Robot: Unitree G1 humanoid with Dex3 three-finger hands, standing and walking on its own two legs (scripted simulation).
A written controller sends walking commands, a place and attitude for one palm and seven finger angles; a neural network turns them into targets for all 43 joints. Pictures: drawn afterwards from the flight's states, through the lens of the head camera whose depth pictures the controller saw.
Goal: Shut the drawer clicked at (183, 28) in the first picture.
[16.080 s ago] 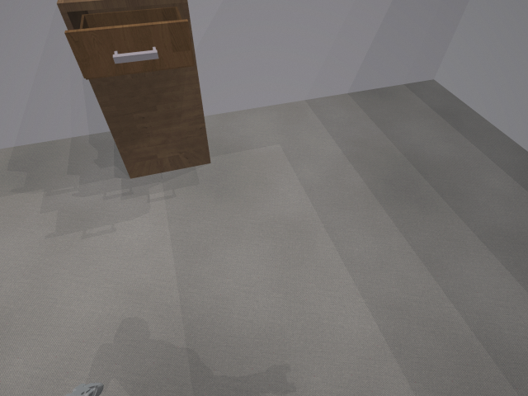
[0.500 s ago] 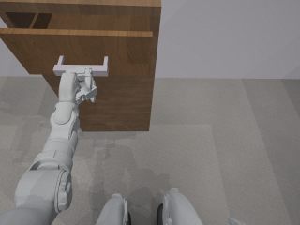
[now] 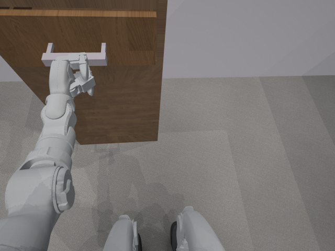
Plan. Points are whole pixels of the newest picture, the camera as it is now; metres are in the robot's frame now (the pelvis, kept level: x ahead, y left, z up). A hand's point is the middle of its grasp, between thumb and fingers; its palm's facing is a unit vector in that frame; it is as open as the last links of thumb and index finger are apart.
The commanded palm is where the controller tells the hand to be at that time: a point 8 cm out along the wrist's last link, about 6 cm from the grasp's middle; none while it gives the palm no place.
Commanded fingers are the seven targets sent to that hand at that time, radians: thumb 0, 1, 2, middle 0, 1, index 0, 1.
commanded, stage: push the drawer shut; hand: left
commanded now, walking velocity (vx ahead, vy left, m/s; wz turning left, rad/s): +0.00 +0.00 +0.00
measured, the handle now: (76, 53) +0.58 +0.18 +0.06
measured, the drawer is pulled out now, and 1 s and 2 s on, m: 0.02 0.00 0.00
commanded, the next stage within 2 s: pull the fist back off the drawer in 0.48 s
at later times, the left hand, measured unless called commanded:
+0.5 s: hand (89, 70) +0.53 +0.15 +0.05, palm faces -0.01 -1.00 -0.07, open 3.0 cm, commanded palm +0.57 +0.18 +0.06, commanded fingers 0.00 0.90 0.90 -1.40 -1.60 -1.40 -1.60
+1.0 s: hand (89, 70) +0.53 +0.15 +0.06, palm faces -0.02 -1.00 -0.06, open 3.1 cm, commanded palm +0.52 +0.18 +0.06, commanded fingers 0.00 0.90 0.90 -1.40 -1.60 -1.40 -1.60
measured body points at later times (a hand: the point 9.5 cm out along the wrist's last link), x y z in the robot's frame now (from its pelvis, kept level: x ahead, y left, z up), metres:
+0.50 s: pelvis -0.01 +0.00 -0.01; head +0.15 +0.02 +0.41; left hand +0.53 +0.20 +0.06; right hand -0.01 -0.26 -0.12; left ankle +0.03 +0.11 -0.65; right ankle +0.05 -0.10 -0.65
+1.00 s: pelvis -0.02 +0.01 -0.01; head +0.14 +0.03 +0.41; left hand +0.52 +0.20 +0.06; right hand -0.02 -0.25 -0.12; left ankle +0.03 +0.11 -0.65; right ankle +0.05 -0.10 -0.65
